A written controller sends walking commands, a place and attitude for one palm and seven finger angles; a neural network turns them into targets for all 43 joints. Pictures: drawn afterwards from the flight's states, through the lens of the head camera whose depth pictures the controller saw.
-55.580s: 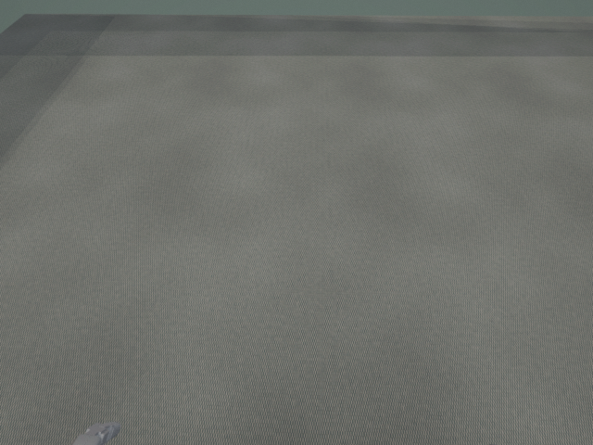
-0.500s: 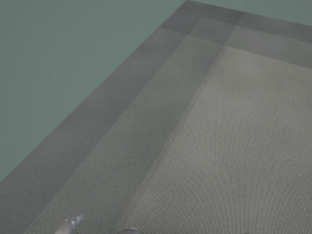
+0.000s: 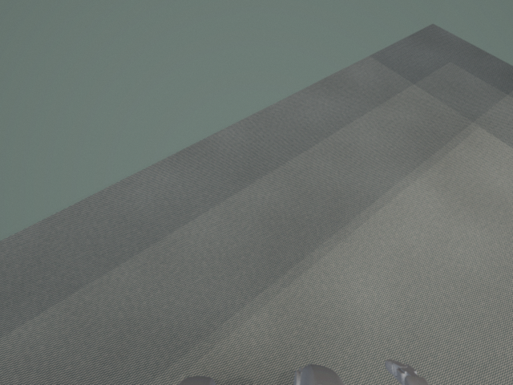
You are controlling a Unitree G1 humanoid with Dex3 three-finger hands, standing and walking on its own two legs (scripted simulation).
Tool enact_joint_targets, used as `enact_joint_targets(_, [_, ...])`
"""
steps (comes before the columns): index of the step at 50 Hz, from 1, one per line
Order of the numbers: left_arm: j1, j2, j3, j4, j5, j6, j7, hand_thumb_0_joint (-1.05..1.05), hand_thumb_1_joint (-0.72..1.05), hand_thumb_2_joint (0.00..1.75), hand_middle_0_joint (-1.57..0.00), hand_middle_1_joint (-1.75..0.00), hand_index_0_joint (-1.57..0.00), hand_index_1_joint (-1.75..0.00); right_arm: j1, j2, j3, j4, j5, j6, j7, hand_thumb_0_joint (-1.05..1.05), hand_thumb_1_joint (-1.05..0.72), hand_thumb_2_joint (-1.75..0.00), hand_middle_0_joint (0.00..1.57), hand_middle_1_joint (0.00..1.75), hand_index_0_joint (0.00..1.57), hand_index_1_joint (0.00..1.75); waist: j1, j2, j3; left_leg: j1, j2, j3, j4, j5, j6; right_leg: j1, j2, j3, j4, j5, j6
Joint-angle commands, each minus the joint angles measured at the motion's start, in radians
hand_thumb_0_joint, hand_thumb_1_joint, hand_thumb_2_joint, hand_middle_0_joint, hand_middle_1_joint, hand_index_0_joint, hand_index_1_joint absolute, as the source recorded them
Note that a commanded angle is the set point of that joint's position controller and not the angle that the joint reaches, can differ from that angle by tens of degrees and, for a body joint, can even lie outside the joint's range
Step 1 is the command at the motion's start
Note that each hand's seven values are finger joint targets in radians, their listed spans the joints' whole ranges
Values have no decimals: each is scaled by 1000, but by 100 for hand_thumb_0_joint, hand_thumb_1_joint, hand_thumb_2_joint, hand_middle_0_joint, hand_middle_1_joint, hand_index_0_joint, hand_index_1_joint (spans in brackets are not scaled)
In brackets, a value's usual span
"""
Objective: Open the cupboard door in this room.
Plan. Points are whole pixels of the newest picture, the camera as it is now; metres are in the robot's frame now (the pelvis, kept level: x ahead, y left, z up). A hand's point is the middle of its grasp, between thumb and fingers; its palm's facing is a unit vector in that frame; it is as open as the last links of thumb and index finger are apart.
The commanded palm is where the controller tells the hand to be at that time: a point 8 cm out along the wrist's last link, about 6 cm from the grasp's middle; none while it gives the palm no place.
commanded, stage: turn to face it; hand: left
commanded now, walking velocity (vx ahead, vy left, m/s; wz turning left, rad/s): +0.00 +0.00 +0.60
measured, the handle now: out of the picture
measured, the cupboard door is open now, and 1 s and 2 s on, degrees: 49 49 49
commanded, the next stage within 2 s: none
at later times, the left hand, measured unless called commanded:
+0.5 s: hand out of the picture +0.06 +0.15 -0.15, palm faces +0.28 -0.93 -0.24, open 7.4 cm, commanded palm none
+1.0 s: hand out of the picture +0.03 +0.21 -0.15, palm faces +0.54 -0.80 -0.26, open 7.4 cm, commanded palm none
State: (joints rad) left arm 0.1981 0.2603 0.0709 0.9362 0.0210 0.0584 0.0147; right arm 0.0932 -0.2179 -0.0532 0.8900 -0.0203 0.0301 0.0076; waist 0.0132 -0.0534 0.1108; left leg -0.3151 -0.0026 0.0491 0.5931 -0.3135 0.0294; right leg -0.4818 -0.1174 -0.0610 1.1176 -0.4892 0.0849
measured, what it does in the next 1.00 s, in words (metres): steps on the spot, turning left: right foot, then left foot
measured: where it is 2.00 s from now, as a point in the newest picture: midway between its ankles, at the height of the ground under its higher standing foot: outside the picture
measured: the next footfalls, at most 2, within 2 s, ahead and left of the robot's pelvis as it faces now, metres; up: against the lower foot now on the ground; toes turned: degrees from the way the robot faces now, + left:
right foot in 0.26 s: +0.08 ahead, -0.16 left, +0.00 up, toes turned +5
left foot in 0.64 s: +0.03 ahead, +0.08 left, +0.00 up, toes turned +29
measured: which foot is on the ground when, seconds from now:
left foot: down 0.00-0.26, up 0.28-0.62, down 0.64-1.00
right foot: up 0.00-0.24, down 0.26-0.64, up 0.66-1.00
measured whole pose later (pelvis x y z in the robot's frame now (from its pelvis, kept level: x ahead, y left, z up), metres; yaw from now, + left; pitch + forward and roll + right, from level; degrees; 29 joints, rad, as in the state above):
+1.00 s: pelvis +0.05 -0.03 +0.01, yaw +34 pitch +3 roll -1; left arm 0.12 0.25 0.06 0.87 0.01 0.04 0.01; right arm 0.18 -0.21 -0.06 0.92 -0.03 0.04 0.01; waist -0.02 0.00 0.09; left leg -0.29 -0.03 -0.08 0.50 -0.25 0.02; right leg -0.43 -0.05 0.00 0.82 -0.40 0.09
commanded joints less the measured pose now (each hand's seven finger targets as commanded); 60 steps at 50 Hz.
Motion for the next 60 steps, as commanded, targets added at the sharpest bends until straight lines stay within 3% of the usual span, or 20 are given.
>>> enact_joint_targets(1, [-6,60,19,-99,-1,-30,-9,0,90,90,-20,-30,-20,-30,57,-211,-53,-46,0,-22,-18,0,-90,-90,20,30,20,30,-18,191,-162,176,223,-208,-227,521,118,-69,16,49,-17,96,14])
enact_joint_targets(7, [-42,50,11,-134,-7,-37,-7,0,90,90,-20,-30,-20,-30,60,-220,-66,-49,-7,-11,-12,0,-90,-90,20,30,20,30,-28,230,-151,107,208,-287,-201,447,121,75,80,15,-314,74,4])
enact_joint_targets(10, [44,57,15,-122,-11,-53,-3,0,90,90,-20,-30,-20,-30,18,-220,-73,-64,-1,-5,-12,0,-90,-90,20,30,20,30,16,206,-175,17,173,-314,-121,409,87,271,111,-8,-561,211,-10])
enact_joint_targets(11, [92,94,24,-114,-6,-65,1,0,90,90,-20,-30,-20,-30,12,-199,-71,-73,6,-6,-8,0,-90,-90,20,30,20,30,42,148,-183,-60,125,-288,-47,300,43,395,61,31,-705,305,-20])
enact_joint_targets(13, [121,234,38,-115,10,-72,13,0,90,90,-20,-30,-20,-30,26,-113,-59,-100,11,-7,2,0,-90,-90,20,30,20,30,55,-256,-198,-297,-63,-77,435,-341,-66,464,-395,413,-824,510,-210])
enact_joint_targets(18, [-20,96,7,-145,0,-75,22,0,90,90,-20,-30,-20,-30,32,-96,-45,-37,6,22,21,0,-90,-90,20,30,20,30,-25,-154,-143,-274,35,-62,617,-112,-99,383,-204,55,-740,726,-183])
enact_joint_targets(26, [89,159,32,-98,11,-70,18,0,90,90,-20,-30,-20,-30,-62,-63,-23,-60,13,12,31,0,-90,-90,20,30,20,30,37,-169,-150,-134,15,57,182,-144,-82,460,-250,-36,-662,847,-186])
enact_joint_targets(29, [66,172,43,-98,2,-69,11,0,90,90,-20,-30,-20,-30,26,-91,-30,-46,9,1,26,0,-90,-90,20,30,20,30,-18,-131,-198,44,-9,85,-35,13,-58,396,-241,-96,-540,786,-136])
enact_joint_targets(30, [53,164,41,-105,-6,-65,5,0,90,90,-20,-30,-20,-30,96,-133,-42,-31,5,-5,25,0,-90,-90,20,30,20,30,-64,-42,-232,211,23,50,-140,165,-36,287,-224,-133,-406,682,-92])
enact_joint_targets(31, [44,97,31,-139,-10,-59,-3,0,90,90,-20,-30,-20,-30,159,-251,-72,-31,-5,-12,20,0,-90,-90,20,30,20,30,-99,253,-274,399,283,-305,-178,472,81,1,-83,-164,-166,168,-14])
enact_joint_targets(32, [-26,60,10,-185,-7,-51,0,0,90,90,-20,-30,-20,-30,230,-317,-86,-14,-2,-6,8,0,-90,-90,20,30,20,30,-133,347,-269,387,451,-486,-202,750,223,-132,-10,-61,-10,-220,1])
enact_joint_targets(35, [-72,69,21,-140,-2,-32,3,0,90,90,-20,-30,-20,-30,106,-249,-69,-40,-3,-9,-20,0,-90,-90,20,30,20,30,-72,241,-167,189,316,-358,-247,426,169,-145,-17,74,93,-9,-1])
enact_joint_targets(39, [1,64,21,-96,1,-31,-8,0,90,90,-20,-30,-20,-30,73,-205,-51,-44,1,-27,-21,0,-90,-90,20,30,20,30,-20,170,-183,209,227,-242,-239,515,123,-102,8,65,26,115,14])
enact_joint_targets(48, [-58,52,9,-143,-10,-38,-2,0,90,90,-20,-30,-20,-30,82,-214,-67,-40,-7,-10,-14,0,-90,-90,20,30,20,30,-33,217,-157,121,201,-351,-202,459,129,80,92,33,-337,77,1])
enact_joint_targets(51, [31,65,14,-130,-13,-54,4,0,90,90,-20,-30,-20,-30,44,-211,-72,-51,0,-6,-14,0,-90,-90,20,30,20,30,12,203,-183,42,166,-376,-123,453,96,272,114,21,-579,214,-15])
enact_joint_targets(52, [71,91,21,-122,-11,-66,9,0,90,90,-20,-30,-20,-30,46,-179,-70,-56,8,-6,-12,0,-90,-90,20,30,20,30,30,143,-203,-50,117,-358,-52,336,52,418,60,62,-734,307,-27])
enact_joint_targets(53, [103,178,40,-115,6,-77,18,0,90,90,-20,-30,-20,-30,65,-119,-62,-67,19,-10,-4,0,-90,-90,20,30,20,30,43,-114,-235,-236,-10,-208,140,27,-29,574,-183,289,-815,401,-103])
enact_joint_targets(54, [99,217,35,-122,10,-74,18,0,90,90,-20,-30,-20,-30,55,-113,-62,-84,12,-10,0,0,-90,-90,20,30,20,30,45,-227,-208,-291,-85,-93,395,-329,-69,495,-385,417,-817,553,-223])
enact_joint_targets(57, [-9,108,14,-135,-3,-74,28,0,90,90,-20,-30,-20,-30,53,-123,-58,-34,5,13,7,0,-90,-90,20,30,20,30,-16,-149,-147,-304,19,-114,665,-173,-85,423,-254,197,-742,738,-235])
enact_joint_targets(60, [10,100,12,-134,-2,-78,26,0,90,90,-20,-30,-20,-30,24,-92,-43,-29,7,22,20,0,-90,-90,20,30,20,30,-12,-155,-146,-276,26,-53,557,-125,-103,446,-205,48,-724,830,-193])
